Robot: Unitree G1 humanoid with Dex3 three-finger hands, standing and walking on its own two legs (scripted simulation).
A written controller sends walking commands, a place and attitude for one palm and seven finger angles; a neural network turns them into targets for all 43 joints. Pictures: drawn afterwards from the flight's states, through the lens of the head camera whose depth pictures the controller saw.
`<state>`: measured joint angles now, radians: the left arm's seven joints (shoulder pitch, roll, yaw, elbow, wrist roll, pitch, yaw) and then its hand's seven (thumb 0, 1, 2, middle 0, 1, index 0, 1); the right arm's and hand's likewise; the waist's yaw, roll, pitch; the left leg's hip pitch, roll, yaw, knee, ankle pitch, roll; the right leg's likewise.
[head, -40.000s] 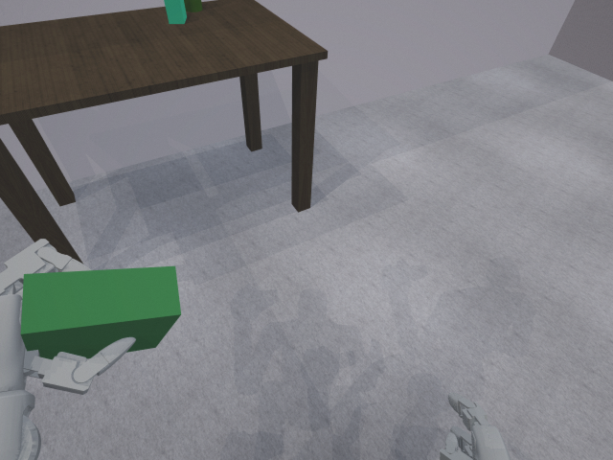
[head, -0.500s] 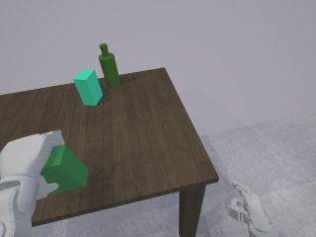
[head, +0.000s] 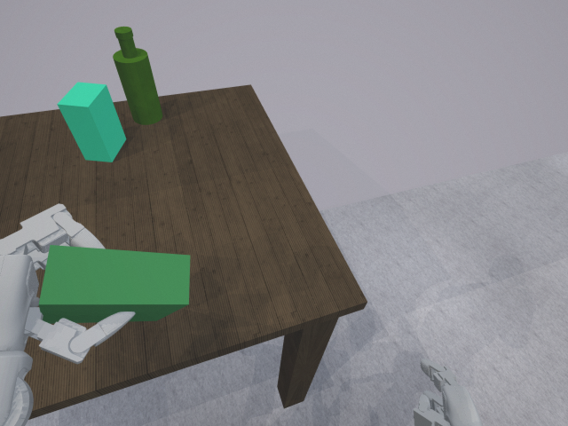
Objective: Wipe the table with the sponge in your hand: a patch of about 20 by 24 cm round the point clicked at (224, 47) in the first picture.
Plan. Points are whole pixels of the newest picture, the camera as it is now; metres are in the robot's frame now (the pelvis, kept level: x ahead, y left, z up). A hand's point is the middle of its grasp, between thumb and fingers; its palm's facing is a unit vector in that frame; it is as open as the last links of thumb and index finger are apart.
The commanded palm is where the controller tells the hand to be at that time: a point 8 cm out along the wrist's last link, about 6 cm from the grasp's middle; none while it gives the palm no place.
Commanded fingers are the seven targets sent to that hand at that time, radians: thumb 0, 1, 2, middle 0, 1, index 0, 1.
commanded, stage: step back with the hand held close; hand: left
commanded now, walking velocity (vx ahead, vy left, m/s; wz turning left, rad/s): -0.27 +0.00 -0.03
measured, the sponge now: (133, 291) +0.23 +0.19 +0.14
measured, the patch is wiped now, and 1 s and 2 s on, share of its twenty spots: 1.00 1.00 1.00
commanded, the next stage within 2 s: stop stepping back and stand still in 1.00 s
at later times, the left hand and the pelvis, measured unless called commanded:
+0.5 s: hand out of the picture +0.15 +0.27 +0.18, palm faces +0.40 -0.81 -0.43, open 9.2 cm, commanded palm +0.10 +0.30 +0.20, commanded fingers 0.00 0.10 1.30 -1.20 -1.60 -1.20 -1.60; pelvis -0.06 +0.02 -0.01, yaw +1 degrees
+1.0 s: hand out of the picture +0.06 +0.27 +0.17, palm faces +0.30 -0.86 -0.42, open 9.2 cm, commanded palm +0.00 +0.30 +0.20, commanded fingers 0.00 0.10 1.30 -1.20 -1.60 -1.20 -1.60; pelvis -0.18 +0.03 +0.00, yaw -3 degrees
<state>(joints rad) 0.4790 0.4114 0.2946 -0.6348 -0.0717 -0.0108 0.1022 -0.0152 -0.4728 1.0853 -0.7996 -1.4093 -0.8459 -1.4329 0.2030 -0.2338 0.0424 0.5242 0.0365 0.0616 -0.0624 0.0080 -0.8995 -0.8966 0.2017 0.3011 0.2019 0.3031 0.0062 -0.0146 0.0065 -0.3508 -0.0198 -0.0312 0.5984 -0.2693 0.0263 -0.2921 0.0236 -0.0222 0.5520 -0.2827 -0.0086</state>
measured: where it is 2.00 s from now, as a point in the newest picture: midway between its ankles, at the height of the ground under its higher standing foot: outside the picture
